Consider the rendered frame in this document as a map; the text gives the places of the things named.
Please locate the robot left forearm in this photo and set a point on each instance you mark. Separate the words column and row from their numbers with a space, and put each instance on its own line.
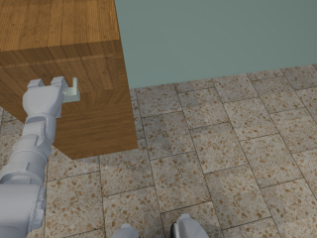
column 29, row 158

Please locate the drawer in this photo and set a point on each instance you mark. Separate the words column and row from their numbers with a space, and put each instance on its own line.
column 93, row 73

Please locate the right robot shin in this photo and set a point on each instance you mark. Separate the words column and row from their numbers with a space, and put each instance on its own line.
column 182, row 216

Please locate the left robot thigh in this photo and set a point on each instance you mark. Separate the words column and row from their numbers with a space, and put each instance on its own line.
column 126, row 232

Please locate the left robot upper arm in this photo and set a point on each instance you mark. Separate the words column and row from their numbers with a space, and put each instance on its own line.
column 22, row 208

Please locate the handle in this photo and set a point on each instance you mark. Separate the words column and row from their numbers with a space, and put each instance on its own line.
column 71, row 94

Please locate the cabinet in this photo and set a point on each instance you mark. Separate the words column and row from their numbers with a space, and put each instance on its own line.
column 101, row 122

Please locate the robot left hand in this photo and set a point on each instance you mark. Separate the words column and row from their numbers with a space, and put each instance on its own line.
column 40, row 98

